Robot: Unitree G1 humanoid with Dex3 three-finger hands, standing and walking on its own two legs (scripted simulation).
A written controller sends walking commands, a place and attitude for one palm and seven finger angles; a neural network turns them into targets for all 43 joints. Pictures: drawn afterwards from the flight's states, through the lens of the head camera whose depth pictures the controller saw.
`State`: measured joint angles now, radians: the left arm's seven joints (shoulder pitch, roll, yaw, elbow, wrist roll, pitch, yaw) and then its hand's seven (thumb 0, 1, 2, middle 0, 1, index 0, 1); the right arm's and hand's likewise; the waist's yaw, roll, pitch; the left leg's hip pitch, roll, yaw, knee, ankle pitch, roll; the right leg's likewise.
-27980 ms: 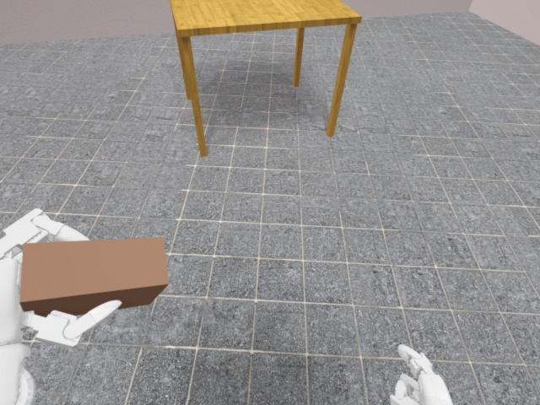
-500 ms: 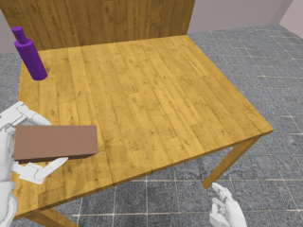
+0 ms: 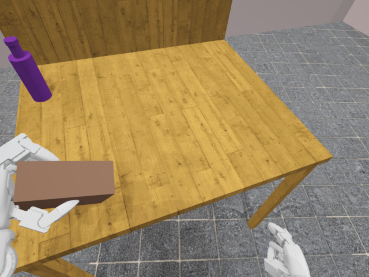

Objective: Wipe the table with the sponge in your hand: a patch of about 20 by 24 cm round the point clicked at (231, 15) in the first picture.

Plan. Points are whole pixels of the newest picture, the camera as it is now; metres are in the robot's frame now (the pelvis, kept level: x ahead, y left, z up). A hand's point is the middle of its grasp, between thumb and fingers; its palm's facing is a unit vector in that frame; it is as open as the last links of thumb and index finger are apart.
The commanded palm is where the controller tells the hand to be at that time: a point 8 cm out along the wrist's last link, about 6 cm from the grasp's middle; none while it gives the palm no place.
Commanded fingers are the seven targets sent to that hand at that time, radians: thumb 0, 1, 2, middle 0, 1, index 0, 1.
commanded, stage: look again from close up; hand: left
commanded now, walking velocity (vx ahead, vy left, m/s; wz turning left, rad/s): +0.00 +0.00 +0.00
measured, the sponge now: (80, 185) +0.24 +0.21 +0.12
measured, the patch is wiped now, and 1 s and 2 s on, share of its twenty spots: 0.00 0.00 0.00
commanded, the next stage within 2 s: shuffle to correct the standing spot in 0.02 s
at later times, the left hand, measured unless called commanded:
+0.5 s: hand (81, 184) +0.22 +0.19 +0.15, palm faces +0.32 -0.87 -0.36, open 9.6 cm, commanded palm +0.16 +0.23 +0.17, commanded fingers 0.00 0.10 1.30 -1.20 -1.60 -1.20 -1.60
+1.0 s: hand (115, 186) +0.23 +0.14 +0.15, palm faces +0.30 -0.87 -0.38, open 9.6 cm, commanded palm +0.17 +0.18 +0.17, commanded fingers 0.00 0.10 1.30 -1.20 -1.60 -1.20 -1.60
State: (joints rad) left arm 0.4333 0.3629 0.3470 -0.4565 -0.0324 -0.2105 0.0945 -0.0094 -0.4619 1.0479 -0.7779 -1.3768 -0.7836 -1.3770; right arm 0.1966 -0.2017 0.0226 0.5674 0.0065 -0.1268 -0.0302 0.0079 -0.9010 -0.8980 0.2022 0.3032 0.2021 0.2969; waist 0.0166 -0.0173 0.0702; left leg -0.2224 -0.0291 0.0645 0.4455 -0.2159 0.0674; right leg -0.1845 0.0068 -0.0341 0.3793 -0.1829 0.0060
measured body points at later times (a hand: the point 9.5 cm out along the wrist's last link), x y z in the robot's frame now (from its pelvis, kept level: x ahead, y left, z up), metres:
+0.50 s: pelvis -0.01 -0.05 +0.00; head +0.02 -0.03 +0.45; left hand +0.20 +0.23 +0.17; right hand +0.17 -0.27 -0.07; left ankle +0.02 +0.07 -0.74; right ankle +0.01 -0.13 -0.74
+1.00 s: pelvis +0.00 -0.10 -0.01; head +0.03 -0.09 +0.44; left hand +0.20 +0.18 +0.17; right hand +0.17 -0.34 -0.08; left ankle +0.02 +0.06 -0.74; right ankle +0.01 -0.13 -0.74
